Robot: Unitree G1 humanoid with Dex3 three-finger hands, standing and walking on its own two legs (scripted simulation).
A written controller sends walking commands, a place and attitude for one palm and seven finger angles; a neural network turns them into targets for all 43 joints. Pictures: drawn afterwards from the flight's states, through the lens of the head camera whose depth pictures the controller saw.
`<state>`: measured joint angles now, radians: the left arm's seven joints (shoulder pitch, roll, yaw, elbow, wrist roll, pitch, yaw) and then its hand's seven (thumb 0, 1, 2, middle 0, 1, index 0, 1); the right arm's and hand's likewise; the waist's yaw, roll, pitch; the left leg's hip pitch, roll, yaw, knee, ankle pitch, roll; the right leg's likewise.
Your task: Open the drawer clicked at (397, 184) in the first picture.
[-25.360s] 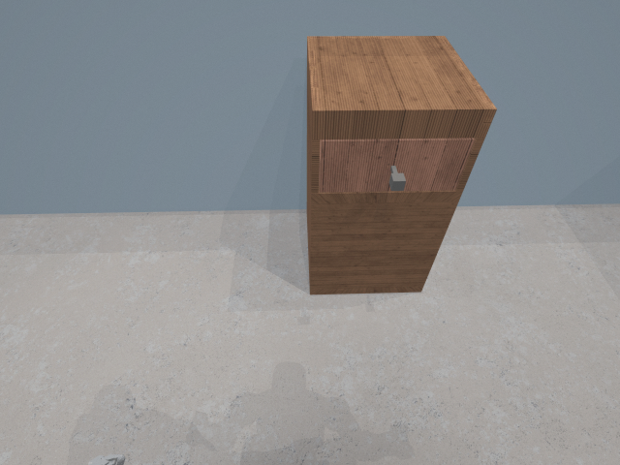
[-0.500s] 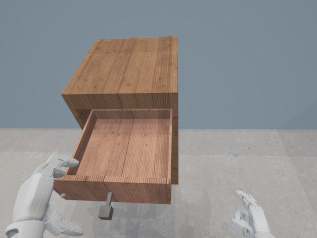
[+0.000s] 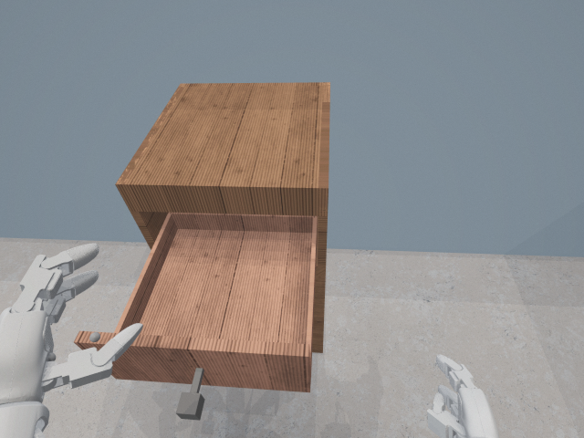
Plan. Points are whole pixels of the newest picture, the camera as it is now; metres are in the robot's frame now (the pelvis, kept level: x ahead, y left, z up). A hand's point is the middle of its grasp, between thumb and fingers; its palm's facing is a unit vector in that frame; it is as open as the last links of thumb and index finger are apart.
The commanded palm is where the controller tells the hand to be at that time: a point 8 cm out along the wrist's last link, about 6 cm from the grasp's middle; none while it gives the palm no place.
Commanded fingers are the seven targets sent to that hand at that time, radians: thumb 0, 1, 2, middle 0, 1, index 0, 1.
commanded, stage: draw the hand back to the body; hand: left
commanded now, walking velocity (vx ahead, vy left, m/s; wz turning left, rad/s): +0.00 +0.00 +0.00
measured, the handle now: (194, 393) +0.22 +0.21 -0.16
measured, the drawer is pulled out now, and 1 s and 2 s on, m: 0.30 0.30 0.30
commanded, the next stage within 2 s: step back with the hand held close in 0.42 s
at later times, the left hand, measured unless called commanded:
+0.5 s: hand (80, 338) +0.17 +0.23 +0.15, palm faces +0.39 -0.83 -0.40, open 7.5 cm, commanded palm +0.12 +0.27 +0.17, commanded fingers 0.00 0.90 0.90 -0.20 -0.30 -0.20 -0.30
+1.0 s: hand (44, 369) +0.14 +0.25 +0.15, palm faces +0.28 -0.81 -0.52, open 7.4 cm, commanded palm +0.08 +0.30 +0.17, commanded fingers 0.00 0.90 0.90 -0.20 -0.30 -0.20 -0.30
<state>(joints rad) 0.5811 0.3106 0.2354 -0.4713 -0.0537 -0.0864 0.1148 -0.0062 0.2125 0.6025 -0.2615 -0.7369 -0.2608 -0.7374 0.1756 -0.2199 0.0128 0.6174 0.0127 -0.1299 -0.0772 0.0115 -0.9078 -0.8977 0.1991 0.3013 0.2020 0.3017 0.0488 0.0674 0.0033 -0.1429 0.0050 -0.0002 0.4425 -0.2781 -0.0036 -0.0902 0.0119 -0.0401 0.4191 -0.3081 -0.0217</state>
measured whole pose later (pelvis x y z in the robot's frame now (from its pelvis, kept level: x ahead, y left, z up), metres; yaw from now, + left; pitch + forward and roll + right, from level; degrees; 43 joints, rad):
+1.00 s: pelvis -0.05 +0.02 +0.00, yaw +0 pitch +3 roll -1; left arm 0.68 0.42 0.37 -0.62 -0.06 -0.16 0.12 0.01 0.89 0.89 -0.22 -0.30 -0.22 -0.30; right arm 0.14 -0.21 -0.02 0.55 0.02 0.01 -0.07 0.01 -0.91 -0.90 0.20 0.30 0.20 0.30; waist 0.00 0.01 0.04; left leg -0.33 -0.01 0.00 0.50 -0.22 0.02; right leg -0.28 0.00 -0.04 0.47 -0.25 0.00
